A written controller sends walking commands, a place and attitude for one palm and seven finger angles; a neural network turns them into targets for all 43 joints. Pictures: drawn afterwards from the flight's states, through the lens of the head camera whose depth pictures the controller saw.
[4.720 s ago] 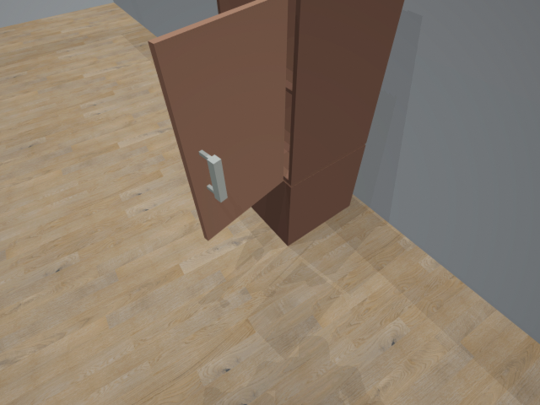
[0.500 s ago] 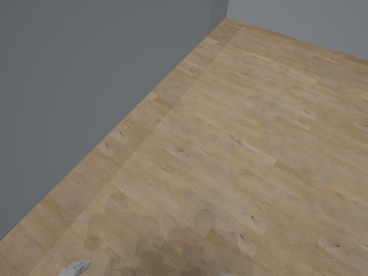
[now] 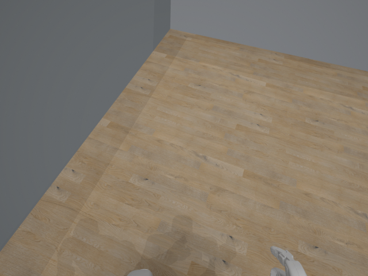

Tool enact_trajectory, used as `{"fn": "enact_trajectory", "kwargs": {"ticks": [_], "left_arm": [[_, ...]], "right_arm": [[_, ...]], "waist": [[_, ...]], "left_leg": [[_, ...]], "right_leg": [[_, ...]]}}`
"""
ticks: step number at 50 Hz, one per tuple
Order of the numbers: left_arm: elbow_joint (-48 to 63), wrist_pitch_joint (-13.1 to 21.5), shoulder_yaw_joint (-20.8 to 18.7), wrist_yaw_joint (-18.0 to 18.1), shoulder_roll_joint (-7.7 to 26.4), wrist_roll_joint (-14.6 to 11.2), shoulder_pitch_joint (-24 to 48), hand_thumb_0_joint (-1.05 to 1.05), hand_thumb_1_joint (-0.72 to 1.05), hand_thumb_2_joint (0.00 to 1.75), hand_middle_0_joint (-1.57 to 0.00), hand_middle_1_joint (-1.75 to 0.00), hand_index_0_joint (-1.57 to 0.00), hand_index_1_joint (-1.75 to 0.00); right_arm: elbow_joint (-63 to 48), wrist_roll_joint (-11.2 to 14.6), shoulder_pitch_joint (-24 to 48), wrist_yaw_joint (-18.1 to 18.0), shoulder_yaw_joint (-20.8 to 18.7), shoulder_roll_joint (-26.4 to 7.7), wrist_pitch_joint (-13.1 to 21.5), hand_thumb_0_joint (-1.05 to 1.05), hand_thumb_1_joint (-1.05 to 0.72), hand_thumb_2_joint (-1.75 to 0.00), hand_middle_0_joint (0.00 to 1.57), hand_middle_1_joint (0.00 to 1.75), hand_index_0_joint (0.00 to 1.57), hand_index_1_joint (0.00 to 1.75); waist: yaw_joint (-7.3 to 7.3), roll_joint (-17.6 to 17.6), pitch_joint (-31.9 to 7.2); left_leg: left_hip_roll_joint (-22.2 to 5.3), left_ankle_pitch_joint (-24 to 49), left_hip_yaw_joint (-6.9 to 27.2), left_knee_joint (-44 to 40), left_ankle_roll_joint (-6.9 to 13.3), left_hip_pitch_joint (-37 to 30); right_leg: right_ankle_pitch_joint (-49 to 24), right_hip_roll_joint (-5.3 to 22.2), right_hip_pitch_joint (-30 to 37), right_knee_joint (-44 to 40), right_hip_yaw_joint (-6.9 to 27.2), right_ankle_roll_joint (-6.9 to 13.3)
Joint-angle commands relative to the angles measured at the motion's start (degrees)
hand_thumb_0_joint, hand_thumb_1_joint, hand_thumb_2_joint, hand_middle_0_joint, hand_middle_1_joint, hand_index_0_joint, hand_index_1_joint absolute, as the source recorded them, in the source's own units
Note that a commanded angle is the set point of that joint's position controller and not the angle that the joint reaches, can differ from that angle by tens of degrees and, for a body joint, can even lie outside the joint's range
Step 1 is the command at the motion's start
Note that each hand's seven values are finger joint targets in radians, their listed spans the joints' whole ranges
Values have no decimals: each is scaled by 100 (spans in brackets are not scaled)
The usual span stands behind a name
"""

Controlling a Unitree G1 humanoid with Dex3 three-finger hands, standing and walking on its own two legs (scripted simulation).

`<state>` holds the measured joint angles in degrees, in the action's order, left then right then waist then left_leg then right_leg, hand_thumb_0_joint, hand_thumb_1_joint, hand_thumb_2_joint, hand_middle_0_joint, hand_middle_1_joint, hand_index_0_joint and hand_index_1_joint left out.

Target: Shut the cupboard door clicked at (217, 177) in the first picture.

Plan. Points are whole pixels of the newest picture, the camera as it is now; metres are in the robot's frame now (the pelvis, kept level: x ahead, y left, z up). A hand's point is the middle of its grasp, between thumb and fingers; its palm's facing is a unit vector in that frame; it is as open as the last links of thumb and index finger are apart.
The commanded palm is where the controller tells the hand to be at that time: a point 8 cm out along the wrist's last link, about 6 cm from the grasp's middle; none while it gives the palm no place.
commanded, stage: walk around to get in front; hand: left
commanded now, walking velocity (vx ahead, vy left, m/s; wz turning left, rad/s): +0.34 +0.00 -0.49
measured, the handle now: out of the picture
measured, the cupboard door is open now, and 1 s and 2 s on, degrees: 100 100 100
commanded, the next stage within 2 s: walk to a spot facing it in 0.48 s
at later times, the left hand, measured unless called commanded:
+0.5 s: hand (170, 183) +0.38 +0.07 -0.14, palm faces -0.28 -0.93 -0.23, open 7.4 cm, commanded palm none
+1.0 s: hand (169, 174) +0.43 +0.09 -0.17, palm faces -0.04 -0.98 -0.17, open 7.4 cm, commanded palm none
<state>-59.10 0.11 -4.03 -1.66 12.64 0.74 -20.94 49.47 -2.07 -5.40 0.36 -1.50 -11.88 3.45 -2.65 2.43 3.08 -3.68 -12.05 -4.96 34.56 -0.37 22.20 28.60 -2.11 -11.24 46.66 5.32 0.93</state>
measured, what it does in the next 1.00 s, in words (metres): walks ahead: right foot, then left foot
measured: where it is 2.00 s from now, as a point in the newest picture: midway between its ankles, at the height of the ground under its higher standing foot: (220, 231)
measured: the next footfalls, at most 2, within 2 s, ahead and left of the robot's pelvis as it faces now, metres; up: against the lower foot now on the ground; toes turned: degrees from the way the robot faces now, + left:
right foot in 0.40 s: +0.26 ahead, -0.17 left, +0.00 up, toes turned -19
left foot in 0.84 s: +0.47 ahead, -0.03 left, +0.00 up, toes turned -3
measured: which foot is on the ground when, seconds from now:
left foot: down 0.00-0.40, up 0.42-0.82, down 0.84-1.00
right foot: up 0.00-0.38, down 0.40-0.84, up 0.86-1.00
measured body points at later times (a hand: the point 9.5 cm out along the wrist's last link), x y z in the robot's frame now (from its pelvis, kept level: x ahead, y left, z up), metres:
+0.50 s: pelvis +0.19 -0.08 +0.00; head +0.24 -0.10 +0.45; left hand +0.40 +0.12 -0.12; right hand +0.07 -0.30 -0.15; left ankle +0.13 +0.09 -0.64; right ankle +0.22 -0.16 -0.72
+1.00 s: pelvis +0.36 -0.10 +0.01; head +0.41 -0.07 +0.45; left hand +0.43 +0.14 -0.16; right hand +0.42 -0.34 -0.13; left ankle +0.43 -0.02 -0.72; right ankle +0.29 -0.23 -0.65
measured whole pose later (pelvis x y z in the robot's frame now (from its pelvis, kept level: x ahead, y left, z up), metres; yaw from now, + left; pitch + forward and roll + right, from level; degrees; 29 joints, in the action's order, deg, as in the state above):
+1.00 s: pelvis +0.36 -0.10 +0.01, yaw -5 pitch +1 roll -2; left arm -57.7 -1.2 -3.0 0.6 11.8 0.8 -11.2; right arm 55.7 -1.5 -9.3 -0.6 -0.8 -9.4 0.1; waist -0.4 1.9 4.5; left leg 0.6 -11.4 -2.3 32.3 3.7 21.9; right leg 27.1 2.0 -24.4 63.8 -1.7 -3.2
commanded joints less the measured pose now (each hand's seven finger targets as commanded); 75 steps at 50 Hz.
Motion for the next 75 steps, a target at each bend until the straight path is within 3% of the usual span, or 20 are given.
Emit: {"fn": "enact_trajectory", "kwargs": {"ticks": [1,6,15,18,19,20,22,26,39,41,42,44,46,50,57,62,64,65,68,75], "left_arm": [[875,231,-165,-48,482,111,1053,0,90,90,-20,-30,-20,-30],[826,27,-93,-215,170,134,887,0,90,90,-20,-30,-20,-30],[1164,18,-1,-227,162,115,2052,0,90,90,-20,-30,-20,-30],[697,139,-114,-159,572,123,590,0,90,90,-20,-30,-20,-30],[430,213,-275,-53,1216,168,-367,0,90,90,-20,-30,-20,-30],[339,237,-384,38,1751,58,-849,0,90,90,-20,-30,-20,-30],[494,207,-286,131,1408,-45,65,0,90,90,-20,-30,-20,-30],[636,346,-60,162,665,6,898,0,90,90,-20,-30,-20,-30],[16,377,62,298,567,4,505,0,90,90,-20,-30,-20,-30],[132,298,47,319,536,-59,343,0,90,90,-20,-30,-20,-30],[255,258,95,324,315,-156,173,0,90,90,-20,-30,-20,-30],[550,123,93,346,432,-62,692,0,90,90,-20,-30,-20,-30],[573,26,-6,286,424,23,982,0,90,90,-20,-30,-20,-30],[591,-112,-37,236,327,29,739,0,90,90,-20,-30,-20,-30],[1019,-161,-52,244,332,38,1297,0,90,90,-20,-30,-20,-30],[982,-69,-117,276,559,-17,667,0,90,90,-20,-30,-20,-30],[980,33,-299,357,1511,122,332,0,90,90,-20,-30,-20,-30],[1092,20,-228,370,1505,85,584,0,90,90,-20,-30,-20,-30],[1213,61,-58,358,901,40,1260,0,90,90,-20,-30,-20,-30],[975,62,-101,344,1168,78,440,0,90,90,-20,-30,-20,-30]], "right_arm": [[17,-25,-1444,-166,-341,-1218,27,0,-90,-90,20,30,20,30],[203,40,-1380,-203,-179,-758,168,0,-90,-90,20,30,20,30],[573,-31,-1826,-105,-261,-904,47,0,-90,-90,20,30,20,30],[561,33,-1612,-96,-238,-1028,18,0,-90,-90,20,30,20,30],[441,119,-1528,-23,-177,-722,25,0,-90,-90,20,30,20,30],[173,194,-1397,-25,-130,-497,30,0,-90,-90,20,30,20,30],[223,174,-995,-32,-218,-652,7,0,-90,-90,20,30,20,30],[651,38,-1478,-40,-179,-374,-190,0,-90,-90,20,30,20,30],[632,107,-856,-14,-120,-271,-188,0,-90,-90,20,30,20,30],[785,15,-1675,-57,-209,-796,-163,0,-90,-90,20,30,20,30],[779,16,-1985,-111,-278,-1203,-160,0,-90,-90,20,30,20,30],[655,68,-1569,-188,-286,-1212,-265,0,-90,-90,20,30,20,30],[476,72,-1106,-226,-247,-988,-276,0,-90,-90,20,30,20,30],[301,80,-758,-217,-288,-1028,-274,0,-90,-90,20,30,20,30],[203,38,-782,-130,-479,-1193,-434,0,-90,-90,20,30,20,30],[-31,100,-456,-113,-566,-1202,-520,0,-90,-90,20,30,20,30],[-255,181,-370,-46,-488,-548,-513,0,-90,-90,20,30,20,30],[-294,113,-259,-17,-528,-804,-511,0,-90,-90,20,30,20,30],[-33,86,-494,58,-494,-712,-627,0,-90,-90,20,30,20,30],[-257,145,196,149,-284,-492,-597,0,-90,-90,20,30,20,30]], "waist": [[693,-1031,14],[306,-1344,-277],[483,-1000,103],[-269,-384,-665],[-700,799,-1230],[-755,1707,-1689],[-346,483,-729],[397,455,-349],[474,320,-323],[734,-719,-978],[744,-1875,-1343],[597,-928,-792],[432,-1001,-364],[245,-891,-881],[426,-1282,-635],[104,-1272,-833],[-114,1375,-784],[-40,1217,-591],[421,1039,-422],[3,859,-411]], "left_leg": [[-2295,-1719,2796,-2359,914,-1422],[-1475,788,428,-2195,499,-1627],[-1677,1131,-449,-1994,487,-1568],[-1260,2435,-914,187,169,-1040],[-730,950,-1243,1986,-86,436],[38,-2387,-641,3711,-297,1642],[-575,-1403,291,4041,-210,2015],[-658,-617,240,2834,-352,815],[95,474,-103,-79,-95,-82],[-542,3277,869,-458,436,-1716],[-1883,5656,2622,-599,1346,-2640],[-2039,3710,2897,-1234,1654,-1685],[-1597,2280,2652,-1601,1278,-781],[-1036,1641,1910,-1574,956,-863],[-793,380,2306,-1640,872,-591],[-376,592,2428,-995,574,36],[804,-1703,760,1081,-255,1678],[473,-2342,739,2417,-217,1490],[128,-1396,610,3406,-375,1461],[268,-1267,-143,1200,-389,761]], "right_leg": [[-324,581,-2884,2986,-208,14],[-1382,746,-2613,1959,-576,-173],[-1660,589,-1583,-642,-1202,-11],[-1597,188,903,-1471,-1352,282],[-1067,1335,2440,-1955,166,702],[-1520,2740,2896,-2899,2684,1296],[-1351,2496,1754,-3215,1912,1306],[-2896,1671,3,-3339,211,937],[-5955,1637,1057,-2074,-928,464],[-4350,1046,101,-231,-1393,-117],[-88,326,-1210,1281,-1363,-395],[735,463,-1684,2213,-470,-357],[111,634,-1790,2260,-362,-435],[-476,520,-1531,1584,-479,-499],[-427,299,-1254,157,-642,-528],[-1322,131,385,-1979,-678,-427],[-1289,2541,1386,-3428,1681,348],[-1941,3170,474,-3350,1736,777],[-3679,2115,422,-2723,145,652],[-5638,2097,1171,-2076,-739,501]]}}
